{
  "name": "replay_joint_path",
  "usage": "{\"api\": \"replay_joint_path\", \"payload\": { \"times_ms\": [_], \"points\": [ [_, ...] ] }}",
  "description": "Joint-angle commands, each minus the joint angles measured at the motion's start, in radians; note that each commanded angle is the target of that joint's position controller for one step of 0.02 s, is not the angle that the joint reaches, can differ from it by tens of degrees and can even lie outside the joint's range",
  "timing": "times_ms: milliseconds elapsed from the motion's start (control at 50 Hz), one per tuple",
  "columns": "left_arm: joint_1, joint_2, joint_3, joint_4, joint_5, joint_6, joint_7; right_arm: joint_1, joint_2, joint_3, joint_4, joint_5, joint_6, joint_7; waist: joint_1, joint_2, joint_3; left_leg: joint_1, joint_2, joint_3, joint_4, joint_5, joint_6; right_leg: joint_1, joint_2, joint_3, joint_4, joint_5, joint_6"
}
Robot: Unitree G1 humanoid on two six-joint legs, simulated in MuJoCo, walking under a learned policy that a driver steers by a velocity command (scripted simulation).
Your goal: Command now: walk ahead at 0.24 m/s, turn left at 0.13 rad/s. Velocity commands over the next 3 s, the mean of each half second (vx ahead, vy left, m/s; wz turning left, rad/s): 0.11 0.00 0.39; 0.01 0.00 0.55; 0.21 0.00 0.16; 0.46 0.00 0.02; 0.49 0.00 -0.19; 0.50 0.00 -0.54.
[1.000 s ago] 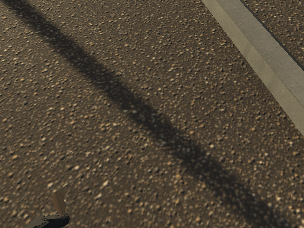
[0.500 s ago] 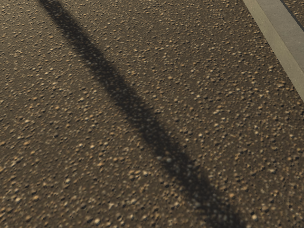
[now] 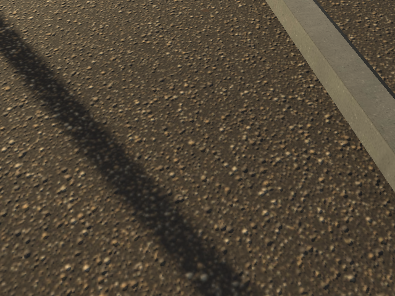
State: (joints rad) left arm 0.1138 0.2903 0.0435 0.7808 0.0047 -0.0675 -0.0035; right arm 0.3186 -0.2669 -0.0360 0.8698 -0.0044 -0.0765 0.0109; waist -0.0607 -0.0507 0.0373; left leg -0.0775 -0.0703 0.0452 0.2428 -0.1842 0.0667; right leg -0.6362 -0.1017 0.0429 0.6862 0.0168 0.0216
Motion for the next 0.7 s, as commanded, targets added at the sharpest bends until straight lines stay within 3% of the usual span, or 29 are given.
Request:
{"api": "replay_joint_path", "payload": {
  "times_ms": [20,80,100,120,140,160,180,200,220,240,260,280,360,420,460,500,520,540,560,580,600,620,640,700],
  "points": [
    [-0.051,0.046,0.008,-0.066,0.001,-0.015,-0.009,0.005,-0.177,-0.039,-0.031,0.011,0.005,-0.015,0.014,0.12,-0.045,-0.037,0.231,-0.096,-0.001,0.572,0.114,0.158,0.062,-0.025,-0.122,0.099,-0.002],
    [-0.048,0.097,0.025,-0.073,0.01,-0.023,-0.012,-0.013,-0.195,-0.05,-0.029,0.021,0.03,-0.026,0.04,0.137,-0.055,0.041,0.26,-0.182,0.114,0.534,0.094,0.171,0.078,0.006,-0.199,0.007,-0.033],
    [-0.003,0.112,0.033,-0.058,0.014,-0.026,-0.009,-0.033,-0.192,-0.051,-0.034,0.025,0.036,-0.03,0.068,0.136,-0.071,0.043,0.248,-0.198,0.173,0.516,0.078,0.227,0.084,0.001,-0.246,0.028,-0.048],
    [0.061,0.141,0.044,-0.036,0.021,-0.031,-0.002,-0.038,-0.176,-0.047,-0.042,0.023,0.04,-0.031,0.094,0.107,-0.109,0.013,0.197,-0.186,0.269,0.484,0.046,0.354,0.07,-0.005,-0.306,0.194,-0.07],
    [0.129,0.207,0.057,-0.034,0.039,-0.031,0.009,-0.011,-0.125,-0.031,-0.072,0.002,0.033,-0.029,0.092,0.0,-0.236,-0.133,0.122,-0.16,0.462,0.245,0.003,0.614,-0.083,0.11,-0.216,0.583,-0.136],
    [0.151,0.229,0.063,-0.04,0.033,-0.007,0.018,0.131,-0.044,-0.008,-0.055,0.003,0.029,-0.025,0.064,-0.21,-0.356,-0.423,-0.008,-0.089,0.772,-0.422,-0.068,0.901,-0.331,0.329,-0.172,0.825,-0.312],
    [0.166,0.159,0.048,-0.057,0.015,0.013,0.018,0.137,-0.126,-0.024,-0.043,0.024,0.038,-0.024,0.103,-0.152,-0.434,-0.473,0.011,-0.145,0.925,-0.57,-0.085,0.873,-0.356,0.39,-0.215,0.616,-0.343],
    [0.116,0.125,0.037,-0.066,0.006,0.024,0.02,0.06,-0.18,-0.048,-0.062,0.039,0.055,-0.03,0.102,-0.087,-0.335,-0.529,0.051,-0.141,0.988,-0.502,-0.098,0.777,-0.305,0.325,-0.268,0.393,-0.309],
    [0.052,0.1,0.029,-0.069,0.001,0.031,0.026,0.014,-0.172,-0.053,-0.075,0.039,0.078,-0.041,0.082,-0.054,-0.244,-0.554,0.087,-0.12,0.982,-0.436,-0.114,0.668,-0.255,0.257,-0.313,0.206,-0.274],
    [-0.005,0.089,0.026,-0.07,0.001,0.037,0.028,0.005,-0.164,-0.058,-0.081,0.032,0.103,-0.05,0.062,-0.063,-0.177,-0.534,0.115,-0.117,0.953,-0.382,-0.13,0.551,-0.231,0.208,-0.364,0.036,-0.258],
    [-0.043,0.096,0.029,-0.067,0.012,0.041,0.029,0.012,-0.148,-0.059,-0.087,0.028,0.125,-0.057,0.04,-0.099,-0.137,-0.469,0.127,-0.102,0.915,-0.335,-0.14,0.437,-0.199,0.156,-0.411,-0.072,-0.247],
    [-0.068,0.104,0.033,-0.063,0.021,0.043,0.03,0.022,-0.129,-0.057,-0.093,0.024,0.137,-0.06,0.029,-0.121,-0.11,-0.417,0.119,-0.073,0.89,-0.304,-0.146,0.361,-0.177,0.104,-0.443,-0.1,-0.247],
    [-0.103,0.123,0.045,-0.048,0.016,0.042,0.042,-0.004,-0.099,-0.052,-0.129,0.014,0.139,-0.05,0.03,-0.093,-0.139,-0.321,0.144,-0.044,0.711,-0.208,-0.127,0.341,-0.192,-0.006,-0.453,-0.032,-0.262],
    [-0.095,0.151,0.054,-0.03,0.008,0.054,0.047,-0.039,-0.112,-0.055,-0.156,0.014,0.137,-0.031,0.043,-0.085,-0.156,-0.269,0.147,-0.021,0.603,-0.167,-0.101,0.382,-0.224,-0.03,-0.444,-0.048,-0.257],
    [-0.097,0.164,0.059,-0.02,-0.005,0.064,0.044,-0.036,-0.124,-0.062,-0.164,0.014,0.141,-0.019,0.033,-0.082,-0.149,-0.229,0.138,0.0,0.515,-0.15,-0.075,0.401,-0.235,-0.045,-0.42,-0.093,-0.232],
    [-0.1,0.154,0.059,-0.006,-0.023,0.075,0.041,0.012,-0.129,-0.074,-0.148,0.01,0.142,-0.012,0.001,-0.057,-0.14,-0.127,0.101,0.031,0.349,-0.061,-0.027,0.37,-0.202,-0.093,-0.338,-0.19,-0.165],
    [-0.062,0.119,0.054,0.015,-0.028,0.082,0.037,0.039,-0.154,-0.086,-0.142,0.002,0.142,-0.016,-0.002,0.019,-0.105,-0.078,0.108,-0.032,0.238,0.001,0.014,0.306,-0.151,-0.141,-0.22,-0.287,-0.095],
    [-0.025,0.06,0.042,0.01,0.0,0.087,0.028,0.044,-0.263,-0.111,-0.164,0.0,0.14,-0.036,0.036,0.317,-0.064,-0.009,0.337,-0.368,0.098,0.244,0.114,0.102,-0.012,-0.257,0.085,-0.502,0.019],
    [-0.132,0.082,0.051,-0.044,0.01,0.083,0.037,0.013,-0.327,-0.115,-0.199,-0.028,0.122,-0.033,0.008,0.371,-0.034,-0.105,0.454,-0.59,0.024,0.235,0.27,-0.035,0.109,-0.114,0.286,-0.676,0.043],
    [-0.17,0.107,0.06,-0.05,0.005,0.082,0.043,-0.02,-0.287,-0.106,-0.206,-0.04,0.095,-0.028,0.008,0.261,-0.047,-0.121,0.411,-0.525,0.013,0.16,0.256,-0.042,0.092,-0.019,0.397,-0.623,0.023],
    [-0.137,0.111,0.066,-0.037,-0.005,0.084,0.047,-0.069,-0.264,-0.101,-0.21,-0.026,0.077,-0.031,0.044,0.23,-0.049,-0.116,0.363,-0.449,0.024,0.124,0.198,-0.047,0.08,0.007,0.415,-0.525,0.008],
    [-0.1,0.116,0.073,-0.007,0.0,0.086,0.055,-0.115,-0.228,-0.093,-0.221,-0.006,0.071,-0.034,0.063,0.183,-0.064,-0.099,0.325,-0.403,0.042,0.099,0.148,-0.042,0.069,0.017,0.416,-0.461,0.007],
    [-0.085,0.122,0.077,0.004,0.008,0.085,0.06,-0.138,-0.204,-0.084,-0.227,0.008,0.07,-0.038,0.07,0.185,-0.073,-0.096,0.309,-0.376,0.054,0.149,0.131,-0.031,0.072,0.018,0.426,-0.416,0.015],
    [-0.077,0.102,0.076,0.004,-0.004,0.072,0.053,-0.107,-0.176,-0.072,-0.232,0.005,0.073,-0.051,0.069,0.177,-0.124,-0.04,0.278,-0.351,0.082,0.282,0.14,0.004,0.095,0.023,0.418,-0.352,0.034]
  ]
}}
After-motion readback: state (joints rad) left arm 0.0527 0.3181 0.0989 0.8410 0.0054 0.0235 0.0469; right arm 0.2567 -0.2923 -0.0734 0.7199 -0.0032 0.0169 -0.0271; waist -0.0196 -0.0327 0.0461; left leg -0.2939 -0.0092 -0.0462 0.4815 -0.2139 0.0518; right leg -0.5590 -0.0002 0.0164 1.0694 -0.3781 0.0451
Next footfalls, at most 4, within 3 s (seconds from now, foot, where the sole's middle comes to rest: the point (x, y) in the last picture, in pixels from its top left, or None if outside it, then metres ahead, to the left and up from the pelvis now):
0.12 right None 0.24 -0.13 -0.78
0.52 left None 0.13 0.12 -0.78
1.02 right None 0.23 -0.09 -0.78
1.38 left None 0.10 0.14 -0.78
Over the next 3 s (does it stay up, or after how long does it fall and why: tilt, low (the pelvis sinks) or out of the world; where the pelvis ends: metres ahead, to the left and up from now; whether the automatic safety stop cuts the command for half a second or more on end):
stays up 0.90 0.40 -0.02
